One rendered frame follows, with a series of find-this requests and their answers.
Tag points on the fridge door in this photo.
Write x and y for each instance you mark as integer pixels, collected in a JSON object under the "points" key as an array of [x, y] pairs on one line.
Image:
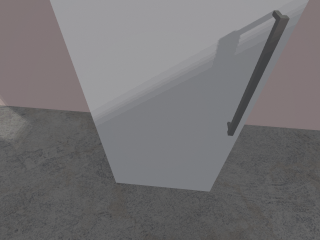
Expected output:
{"points": [[162, 78]]}

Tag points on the handle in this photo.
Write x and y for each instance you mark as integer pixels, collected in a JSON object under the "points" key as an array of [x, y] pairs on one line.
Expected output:
{"points": [[270, 45]]}

